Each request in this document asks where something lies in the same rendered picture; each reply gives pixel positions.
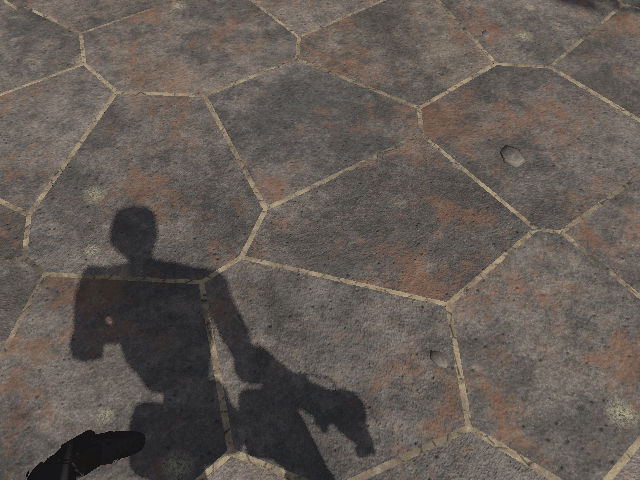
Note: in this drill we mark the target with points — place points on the robot left hand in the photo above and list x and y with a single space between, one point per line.
87 451

